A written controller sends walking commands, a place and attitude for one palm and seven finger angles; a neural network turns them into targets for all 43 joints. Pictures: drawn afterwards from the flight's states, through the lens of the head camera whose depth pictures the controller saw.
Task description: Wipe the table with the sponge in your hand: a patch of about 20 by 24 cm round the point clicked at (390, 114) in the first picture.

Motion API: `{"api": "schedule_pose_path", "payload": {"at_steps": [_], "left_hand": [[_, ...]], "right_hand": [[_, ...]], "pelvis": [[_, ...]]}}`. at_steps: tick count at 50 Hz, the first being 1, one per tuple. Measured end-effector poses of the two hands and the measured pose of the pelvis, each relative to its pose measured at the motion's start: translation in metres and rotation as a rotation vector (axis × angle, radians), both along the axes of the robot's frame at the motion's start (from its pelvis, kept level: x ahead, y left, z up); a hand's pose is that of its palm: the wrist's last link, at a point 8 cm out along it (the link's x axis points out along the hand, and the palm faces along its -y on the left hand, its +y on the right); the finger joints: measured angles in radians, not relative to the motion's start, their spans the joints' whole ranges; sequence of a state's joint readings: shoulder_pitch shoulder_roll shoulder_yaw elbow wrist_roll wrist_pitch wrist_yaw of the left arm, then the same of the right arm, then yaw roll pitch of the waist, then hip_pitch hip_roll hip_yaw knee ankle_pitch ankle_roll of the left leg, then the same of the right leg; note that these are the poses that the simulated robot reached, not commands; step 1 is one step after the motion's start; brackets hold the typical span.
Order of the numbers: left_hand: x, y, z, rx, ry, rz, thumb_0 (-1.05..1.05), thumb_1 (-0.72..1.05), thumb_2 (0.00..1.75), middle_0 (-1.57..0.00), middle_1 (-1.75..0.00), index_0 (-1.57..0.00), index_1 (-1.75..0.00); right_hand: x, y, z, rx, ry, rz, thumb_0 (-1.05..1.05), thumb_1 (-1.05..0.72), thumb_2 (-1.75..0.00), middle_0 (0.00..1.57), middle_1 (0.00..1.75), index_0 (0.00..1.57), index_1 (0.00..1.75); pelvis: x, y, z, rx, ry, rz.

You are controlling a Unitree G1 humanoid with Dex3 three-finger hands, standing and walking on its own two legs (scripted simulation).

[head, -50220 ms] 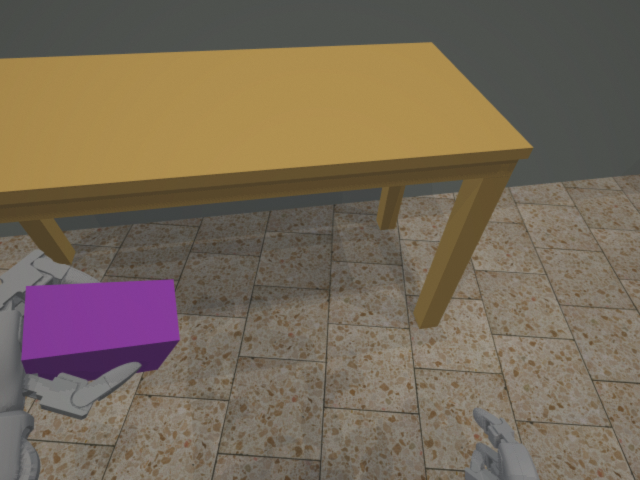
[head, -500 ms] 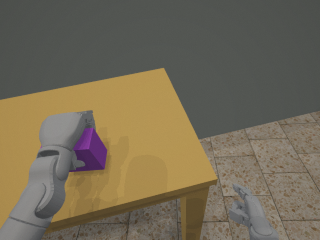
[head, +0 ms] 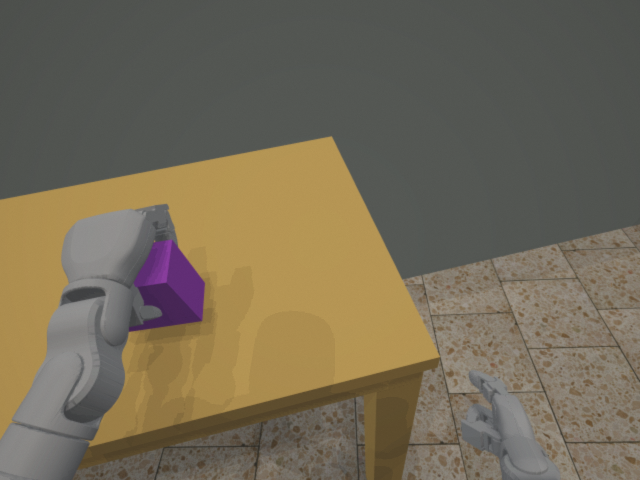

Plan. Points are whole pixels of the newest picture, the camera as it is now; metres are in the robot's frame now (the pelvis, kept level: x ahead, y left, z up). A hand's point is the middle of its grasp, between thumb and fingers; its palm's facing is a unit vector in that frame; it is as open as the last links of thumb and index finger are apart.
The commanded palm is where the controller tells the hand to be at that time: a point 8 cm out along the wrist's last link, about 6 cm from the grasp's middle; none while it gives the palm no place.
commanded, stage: move the sponge above the wiping area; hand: left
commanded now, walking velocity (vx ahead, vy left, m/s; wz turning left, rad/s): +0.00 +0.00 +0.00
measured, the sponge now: (150, 295) +0.28 +0.28 +0.10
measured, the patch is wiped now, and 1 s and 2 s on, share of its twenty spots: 0.15 0.15 0.15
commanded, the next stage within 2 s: lower the sponge onto the table in 1.80 s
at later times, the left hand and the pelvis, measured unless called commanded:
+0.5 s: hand (119, 269) +0.28 +0.29 +0.16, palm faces +0.18 -0.04 -0.98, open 10.0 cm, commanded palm +0.23 +0.27 +0.20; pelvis +0.00 +0.00 +0.00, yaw +0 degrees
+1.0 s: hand (125, 265) +0.28 +0.29 +0.15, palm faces +0.15 -0.07 -0.99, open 10.0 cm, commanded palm +0.24 +0.26 +0.20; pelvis +0.00 +0.00 +0.00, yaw +0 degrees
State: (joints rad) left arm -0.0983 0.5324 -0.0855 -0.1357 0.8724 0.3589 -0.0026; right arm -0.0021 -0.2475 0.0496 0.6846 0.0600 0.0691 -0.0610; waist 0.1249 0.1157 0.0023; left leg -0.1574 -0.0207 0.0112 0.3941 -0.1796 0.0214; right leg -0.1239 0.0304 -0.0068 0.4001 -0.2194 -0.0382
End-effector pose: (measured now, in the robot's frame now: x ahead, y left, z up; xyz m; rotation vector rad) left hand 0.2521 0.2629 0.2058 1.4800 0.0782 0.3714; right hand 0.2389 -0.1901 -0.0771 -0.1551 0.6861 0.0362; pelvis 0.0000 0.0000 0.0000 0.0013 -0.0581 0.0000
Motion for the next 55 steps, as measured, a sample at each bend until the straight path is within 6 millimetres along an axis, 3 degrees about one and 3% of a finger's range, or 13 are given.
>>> {"api": "schedule_pose_path", "payload": {"at_steps": [5, 13, 15, 19, 23, 26, 30, 35, 40, 47, 51, 55], "left_hand": [[0.003, 0.013, 0.0, -0.057, 0.039, 0.123, 0.0, -0.55, 1.02, -0.78, -1.41, -0.8, -1.41], [-0.016, -0.004, -0.051, -0.08, 0.262, 0.056, 0.0, -0.55, 1.02, -0.78, -1.41, -0.81, -1.41], [-0.018, -0.008, -0.05, -0.054, 0.243, 0.005, 0.0, -0.55, 1.02, -0.78, -1.41, -0.81, -1.41], [-0.015, -0.006, -0.027, 0.004, 0.12, -0.039, 0.0, -0.55, 1.01, -0.79, -1.4, -0.81, -1.41], [-0.007, 0.012, -0.004, 0.006, 0.03, 0.053, 0.0, -0.56, 1.02, -0.79, -1.41, -0.81, -1.41], [-0.005, 0.022, 0.002, -0.031, 0.027, 0.137, 0.0, -0.55, 1.02, -0.78, -1.41, -0.81, -1.41], [-0.009, 0.015, -0.015, -0.08, 0.126, 0.148, 0.0, -0.55, 1.01, -0.78, -1.41, -0.8, -1.41], [-0.014, -0.01, -0.048, -0.085, 0.263, 0.031, 0.0, -0.55, 1.01, -0.78, -1.41, -0.81, -1.41], [-0.009, -0.02, -0.035, -0.004, 0.161, -0.074, 0.0, -0.55, 1.01, -0.79, -1.41, -0.81, -1.41], [0.005, 0.011, 0.006, -0.016, 0.0, 0.103, 0.0, -0.55, 1.01, -0.79, -1.41, -0.81, -1.41], [0.005, 0.018, -0.006, -0.065, 0.088, 0.177, 0.0, -0.55, 1.01, -0.78, -1.41, -0.81, -1.41], [-0.002, 0.001, -0.039, -0.1, 0.234, 0.115, 0.0, -0.55, 1.01, -0.78, -1.42, -0.8, -1.42]], "right_hand": [[0.0, 0.003, -0.001, 0.048, 0.006, -0.002, 0.01, -0.91, -0.9, 0.2, 0.3, 0.21, 0.3], [0.004, -0.012, -0.001, -0.02, 0.013, 0.004, 0.01, -0.91, -0.9, 0.2, 0.3, 0.21, 0.3], [0.004, -0.014, 0.0, -0.047, 0.011, 0.006, 0.01, -0.91, -0.9, 0.2, 0.3, 0.2, 0.3], [0.004, -0.015, 0.002, -0.057, 0.0, 0.002, 0.01, -0.91, -0.9, 0.2, 0.3, 0.2, 0.3], [0.005, -0.012, 0.002, -0.022, 0.002, -0.006, 0.01, -0.91, -0.9, 0.2, 0.3, 0.2, 0.3], [0.006, -0.01, 0.002, 0.007, -0.001, -0.009, 0.01, -0.91, -0.9, 0.2, 0.3, 0.2, 0.3], [0.008, -0.009, 0.002, 0.025, -0.013, -0.009, 0.01, -0.91, -0.9, 0.2, 0.3, 0.2, 0.3], [0.008, -0.01, 0.002, -0.007, -0.009, 0.004, 0.01, -0.91, -0.9, 0.2, 0.3, 0.2, 0.3], [0.004, -0.008, 0.002, -0.037, -0.002, 0.014, 0.01, -0.91, -0.9, 0.2, 0.3, 0.2, 0.3], [0.002, -0.006, -0.003, 0.013, 0.019, 0.002, 0.01, -0.91, -0.9, 0.2, 0.3, 0.2, 0.3], [0.004, -0.011, -0.003, 0.028, 0.017, -0.011, 0.01, -0.91, -0.9, 0.2, 0.3, 0.21, 0.3], [0.007, -0.017, -0.002, 0.009, 0.009, -0.013, 0.01, -0.91, -0.9, 0.2, 0.3, 0.2, 0.3]], "pelvis": [[0.001, 0.001, 0.0, 0.003, 0.018, -0.009], [0.002, 0.001, -0.001, 0.004, 0.017, 0.002], [0.002, 0.0, -0.001, 0.002, 0.009, 0.004], [0.004, -0.002, -0.001, -0.002, -0.003, 0.004], [0.004, -0.003, 0.0, -0.001, -0.002, -0.002], [0.004, -0.002, 0.0, 0.001, 0.007, -0.004], [0.003, 0.0, 0.0, 0.002, 0.018, 0.001], [0.002, 0.0, -0.001, 0.004, 0.016, 0.005], [0.003, -0.003, -0.001, 0.001, 0.001, 0.002], [0.003, -0.004, 0.001, 0.001, 0.008, -0.004], [0.004, -0.003, 0.0, 0.003, 0.025, -0.002], [0.006, -0.002, -0.001, 0.004, 0.031, 0.003]]}}
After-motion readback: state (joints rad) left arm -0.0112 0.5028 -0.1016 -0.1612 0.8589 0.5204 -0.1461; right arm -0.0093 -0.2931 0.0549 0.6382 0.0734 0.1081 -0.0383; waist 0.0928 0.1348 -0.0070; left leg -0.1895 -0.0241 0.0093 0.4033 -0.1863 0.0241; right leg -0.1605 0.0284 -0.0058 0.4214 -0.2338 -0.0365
